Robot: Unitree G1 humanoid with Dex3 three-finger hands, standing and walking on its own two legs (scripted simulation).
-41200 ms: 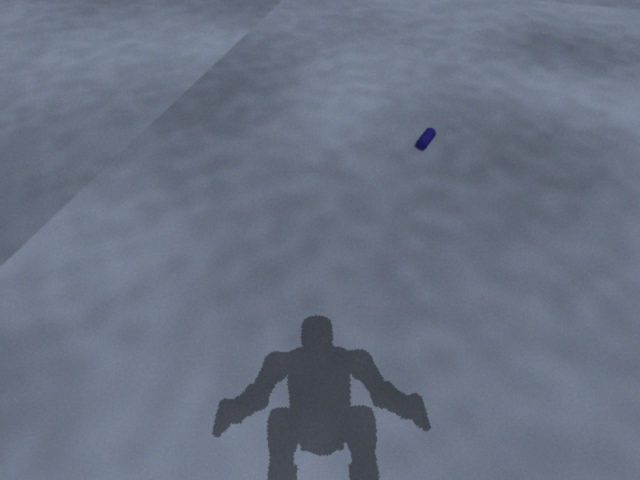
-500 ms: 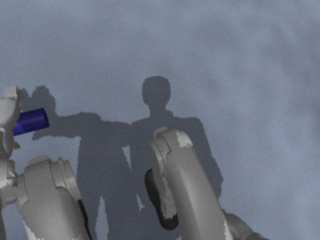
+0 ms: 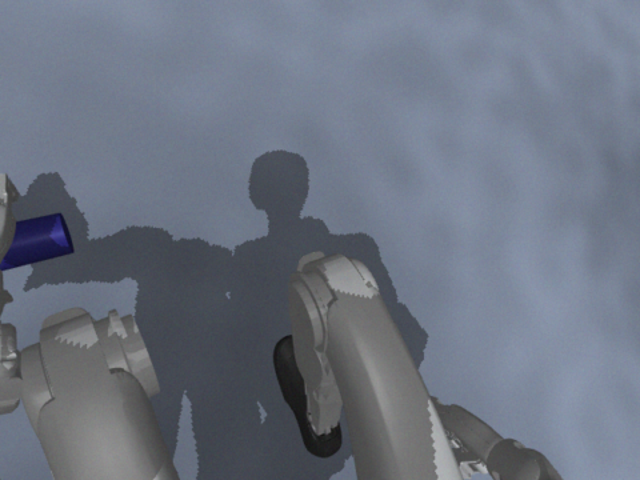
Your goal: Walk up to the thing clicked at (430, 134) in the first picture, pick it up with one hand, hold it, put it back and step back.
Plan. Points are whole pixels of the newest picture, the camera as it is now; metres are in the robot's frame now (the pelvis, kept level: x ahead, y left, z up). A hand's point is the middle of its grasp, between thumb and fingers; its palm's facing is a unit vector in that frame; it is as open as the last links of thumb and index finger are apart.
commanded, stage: rest palm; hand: left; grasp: from above
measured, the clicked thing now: (9, 246) +0.42 +0.29 -0.27
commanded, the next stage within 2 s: close in 0.98 s
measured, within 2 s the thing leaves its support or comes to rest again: neither
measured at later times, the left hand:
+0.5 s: hand out of the picture +0.39 +0.31 -0.24, palm faces -0.46 -0.08 -0.89, open 13.8 cm
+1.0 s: hand out of the picture +0.39 +0.31 -0.25, palm faces -0.45 -0.09 -0.89, open 13.4 cm
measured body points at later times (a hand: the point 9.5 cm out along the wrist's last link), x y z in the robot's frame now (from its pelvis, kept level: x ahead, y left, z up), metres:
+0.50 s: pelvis +0.00 +0.00 +0.00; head +0.24 +0.13 +0.36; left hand +0.41 +0.31 -0.19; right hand +0.08 -0.24 -0.07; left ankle +0.07 +0.15 -0.27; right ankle +0.10 -0.12 -0.27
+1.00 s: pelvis +0.00 +0.00 +0.01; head +0.25 +0.14 +0.35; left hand +0.41 +0.31 -0.20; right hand +0.10 -0.24 -0.07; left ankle +0.07 +0.15 -0.27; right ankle +0.10 -0.12 -0.27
